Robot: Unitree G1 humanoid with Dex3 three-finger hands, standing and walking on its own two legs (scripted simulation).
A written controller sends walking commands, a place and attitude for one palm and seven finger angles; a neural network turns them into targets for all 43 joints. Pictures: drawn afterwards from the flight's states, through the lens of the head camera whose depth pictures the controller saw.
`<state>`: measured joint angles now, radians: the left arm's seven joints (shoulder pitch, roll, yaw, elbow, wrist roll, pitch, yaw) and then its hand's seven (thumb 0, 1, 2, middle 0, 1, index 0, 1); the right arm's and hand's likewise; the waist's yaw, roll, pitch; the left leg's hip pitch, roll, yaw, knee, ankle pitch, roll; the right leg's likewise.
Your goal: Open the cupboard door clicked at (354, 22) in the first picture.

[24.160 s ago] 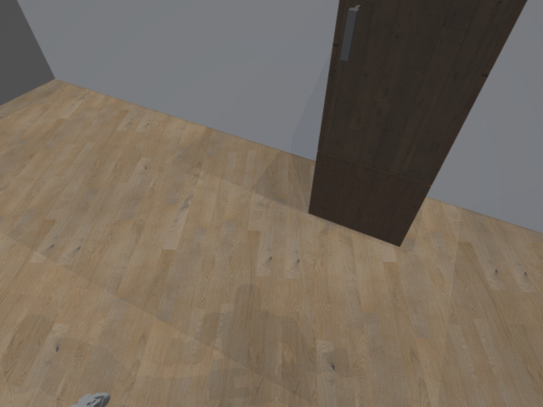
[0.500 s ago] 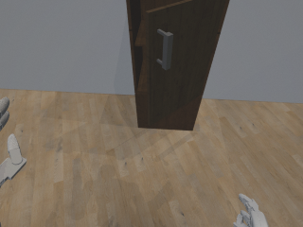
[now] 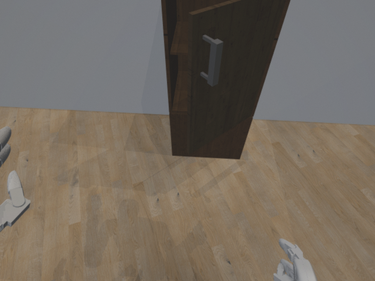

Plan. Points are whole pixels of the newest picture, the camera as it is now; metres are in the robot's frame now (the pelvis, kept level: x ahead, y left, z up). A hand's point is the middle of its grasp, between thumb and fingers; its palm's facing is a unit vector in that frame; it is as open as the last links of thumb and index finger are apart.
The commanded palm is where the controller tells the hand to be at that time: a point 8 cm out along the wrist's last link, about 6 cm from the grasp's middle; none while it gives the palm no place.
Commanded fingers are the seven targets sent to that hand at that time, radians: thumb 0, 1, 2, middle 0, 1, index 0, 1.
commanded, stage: stop stepping back and stand still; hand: left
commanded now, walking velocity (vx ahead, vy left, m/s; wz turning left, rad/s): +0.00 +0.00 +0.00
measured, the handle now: (209, 60) +0.68 -0.01 +0.11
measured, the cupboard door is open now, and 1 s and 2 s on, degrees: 42 42 42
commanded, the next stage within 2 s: let the arm hang, fingers relaxed in 0.32 s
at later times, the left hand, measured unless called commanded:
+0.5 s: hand (40, 228) +0.19 +0.28 +0.06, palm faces +0.27 -0.82 -0.51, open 7.4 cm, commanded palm none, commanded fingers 0.00 0.90 0.90 -0.20 -0.30 -0.20 -0.30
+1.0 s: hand out of the picture -0.05 +0.20 -0.17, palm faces +0.05 -0.96 -0.27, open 7.3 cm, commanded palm none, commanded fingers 0.00 0.90 0.90 -0.20 -0.30 -0.20 -0.30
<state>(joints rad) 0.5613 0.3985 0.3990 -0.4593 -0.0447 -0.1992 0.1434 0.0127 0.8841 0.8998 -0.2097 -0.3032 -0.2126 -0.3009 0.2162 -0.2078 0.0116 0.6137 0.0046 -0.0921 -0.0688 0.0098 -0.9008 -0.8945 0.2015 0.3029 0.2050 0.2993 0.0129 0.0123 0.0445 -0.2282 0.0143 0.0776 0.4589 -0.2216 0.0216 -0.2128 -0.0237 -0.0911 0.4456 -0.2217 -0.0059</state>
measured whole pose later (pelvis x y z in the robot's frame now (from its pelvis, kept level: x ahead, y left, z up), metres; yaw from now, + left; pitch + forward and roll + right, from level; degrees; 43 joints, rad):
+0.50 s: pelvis -0.02 +0.01 -0.01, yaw +2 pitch +1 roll -1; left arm 0.38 0.39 0.24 -0.06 0.01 -0.13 0.06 0.00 0.89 0.90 -0.20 -0.30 -0.20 -0.30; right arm 0.16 -0.28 -0.01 0.73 0.00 -0.10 0.00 0.01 -0.90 -0.89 0.20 0.30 0.20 0.30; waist 0.02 0.06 0.00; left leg -0.32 -0.01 0.06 0.52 -0.21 0.04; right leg -0.29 -0.05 -0.11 0.50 -0.22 0.01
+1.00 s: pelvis -0.02 -0.01 +0.00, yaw +2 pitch -1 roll +0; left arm 0.29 0.23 0.01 1.11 0.01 0.01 0.01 0.01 0.92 0.90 -0.20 -0.30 -0.20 -0.30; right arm 0.27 -0.21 0.00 1.09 -0.02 0.03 0.00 0.01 -0.91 -0.89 0.20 0.30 0.20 0.30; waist 0.00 0.03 0.08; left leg -0.26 0.00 0.04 0.45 -0.18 0.02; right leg -0.23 -0.03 -0.13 0.45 -0.20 -0.02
